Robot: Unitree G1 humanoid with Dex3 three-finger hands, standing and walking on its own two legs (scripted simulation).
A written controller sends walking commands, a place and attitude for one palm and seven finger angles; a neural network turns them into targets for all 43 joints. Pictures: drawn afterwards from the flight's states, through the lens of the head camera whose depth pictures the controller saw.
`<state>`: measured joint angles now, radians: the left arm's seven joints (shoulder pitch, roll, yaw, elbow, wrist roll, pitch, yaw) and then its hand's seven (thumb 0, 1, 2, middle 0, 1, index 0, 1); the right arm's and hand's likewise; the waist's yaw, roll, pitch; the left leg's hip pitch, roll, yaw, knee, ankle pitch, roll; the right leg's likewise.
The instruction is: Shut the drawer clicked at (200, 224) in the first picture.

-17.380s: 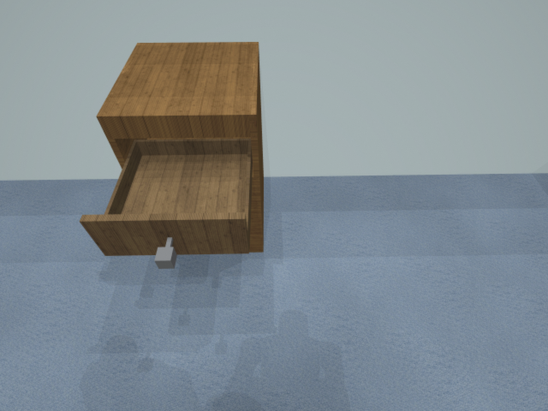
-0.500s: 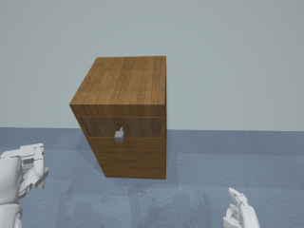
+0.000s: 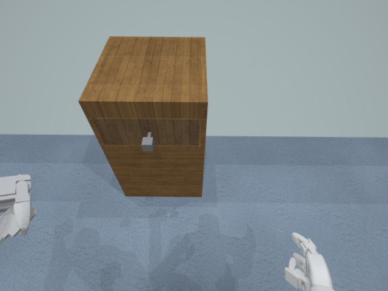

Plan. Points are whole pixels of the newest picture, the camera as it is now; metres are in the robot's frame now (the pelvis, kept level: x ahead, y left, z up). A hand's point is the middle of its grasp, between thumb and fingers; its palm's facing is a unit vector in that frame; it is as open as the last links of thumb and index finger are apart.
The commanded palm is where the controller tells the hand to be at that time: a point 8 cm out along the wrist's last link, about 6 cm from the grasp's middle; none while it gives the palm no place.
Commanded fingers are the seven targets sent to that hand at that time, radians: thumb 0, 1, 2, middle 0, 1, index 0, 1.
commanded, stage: step back with the hand held close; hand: left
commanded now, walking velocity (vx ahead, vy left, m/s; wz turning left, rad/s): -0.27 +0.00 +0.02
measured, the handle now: (148, 140) +0.64 +0.22 -0.22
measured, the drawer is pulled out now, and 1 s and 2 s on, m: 0.00 0.00 0.00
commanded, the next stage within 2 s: stop stepping back and stand still in 0.70 s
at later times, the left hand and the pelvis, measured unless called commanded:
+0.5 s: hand out of the picture +0.11 +0.26 +0.17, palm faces +0.38 -0.75 -0.54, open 3.3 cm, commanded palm +0.03 +0.30 +0.18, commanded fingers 0.00 0.90 0.90 -1.40 -1.60 -1.40 -1.60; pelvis -0.07 +0.01 -0.01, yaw +4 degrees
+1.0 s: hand out of the picture +0.02 +0.30 +0.16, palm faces +0.44 -0.81 -0.40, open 3.3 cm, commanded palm -0.05 +0.33 +0.18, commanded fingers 0.00 0.90 0.90 -1.40 -1.60 -1.40 -1.60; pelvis -0.16 +0.04 -0.01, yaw +4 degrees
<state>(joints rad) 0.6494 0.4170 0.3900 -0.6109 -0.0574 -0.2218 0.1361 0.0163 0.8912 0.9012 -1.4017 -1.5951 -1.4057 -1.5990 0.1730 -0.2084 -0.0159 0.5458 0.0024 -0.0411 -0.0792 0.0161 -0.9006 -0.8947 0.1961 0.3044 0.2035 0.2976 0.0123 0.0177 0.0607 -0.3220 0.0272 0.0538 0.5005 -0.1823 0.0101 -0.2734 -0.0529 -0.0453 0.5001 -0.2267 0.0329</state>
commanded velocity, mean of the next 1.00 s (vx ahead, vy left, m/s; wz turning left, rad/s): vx -0.24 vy -0.01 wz -0.04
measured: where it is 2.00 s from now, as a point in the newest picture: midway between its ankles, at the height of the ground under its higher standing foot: outside the picture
